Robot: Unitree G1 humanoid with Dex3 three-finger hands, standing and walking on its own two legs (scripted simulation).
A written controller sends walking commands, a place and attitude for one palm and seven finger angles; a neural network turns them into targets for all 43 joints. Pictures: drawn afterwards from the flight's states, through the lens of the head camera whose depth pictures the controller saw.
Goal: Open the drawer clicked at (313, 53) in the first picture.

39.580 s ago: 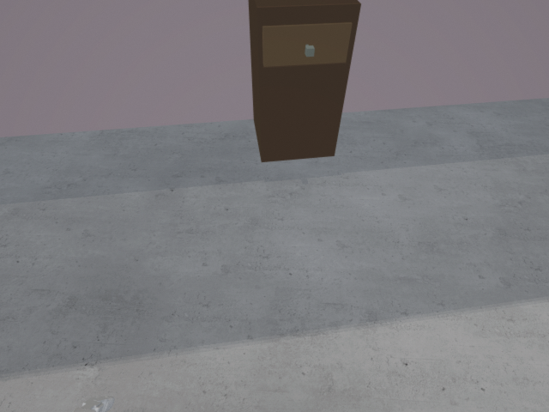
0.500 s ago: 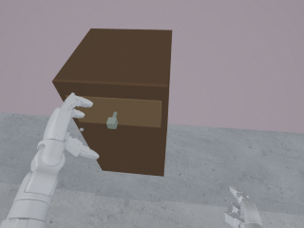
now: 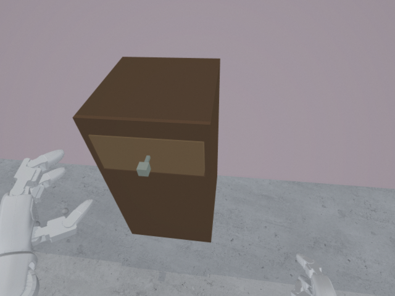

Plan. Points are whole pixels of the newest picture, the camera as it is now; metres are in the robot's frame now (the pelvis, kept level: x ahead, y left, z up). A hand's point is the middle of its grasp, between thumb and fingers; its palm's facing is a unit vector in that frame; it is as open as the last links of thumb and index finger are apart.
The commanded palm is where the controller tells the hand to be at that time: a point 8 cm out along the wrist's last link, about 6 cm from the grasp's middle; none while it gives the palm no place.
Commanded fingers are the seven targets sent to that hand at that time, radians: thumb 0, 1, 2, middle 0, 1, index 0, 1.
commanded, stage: draw the hand back to the body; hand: left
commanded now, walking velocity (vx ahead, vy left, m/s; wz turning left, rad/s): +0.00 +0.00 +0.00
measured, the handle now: (145, 165) +0.54 +0.25 -0.13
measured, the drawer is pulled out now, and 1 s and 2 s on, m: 0.00 0.00 0.00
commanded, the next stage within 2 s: step back with the hand held close in 0.38 s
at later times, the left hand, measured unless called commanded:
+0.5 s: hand (48, 231) +0.16 +0.24 +0.16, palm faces +0.41 -0.83 -0.38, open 7.5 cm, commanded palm +0.11 +0.28 +0.17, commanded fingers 0.00 0.90 0.90 -0.20 -0.30 -0.20 -0.30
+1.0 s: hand (17, 245) +0.14 +0.27 +0.16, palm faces +0.35 -0.81 -0.47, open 7.4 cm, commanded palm +0.08 +0.31 +0.17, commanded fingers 0.00 0.90 0.90 -0.20 -0.30 -0.20 -0.30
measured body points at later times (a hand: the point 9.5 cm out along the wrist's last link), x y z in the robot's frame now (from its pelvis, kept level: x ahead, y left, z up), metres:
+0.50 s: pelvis -0.02 +0.00 +0.00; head -0.04 -0.02 +0.45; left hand +0.14 +0.28 +0.18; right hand +0.17 -0.21 -0.08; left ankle -0.04 +0.13 -0.74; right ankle +0.00 -0.09 -0.74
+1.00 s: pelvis -0.04 +0.02 -0.01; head -0.03 +0.05 +0.44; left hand +0.11 +0.31 +0.19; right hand +0.15 -0.20 -0.07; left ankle -0.04 +0.13 -0.74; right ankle +0.00 -0.09 -0.74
